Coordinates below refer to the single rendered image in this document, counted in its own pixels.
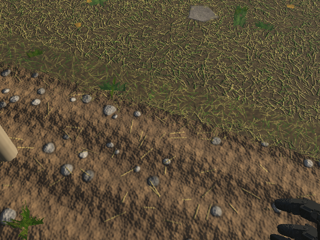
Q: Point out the robot right hand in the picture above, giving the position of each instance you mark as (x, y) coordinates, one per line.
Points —
(308, 210)

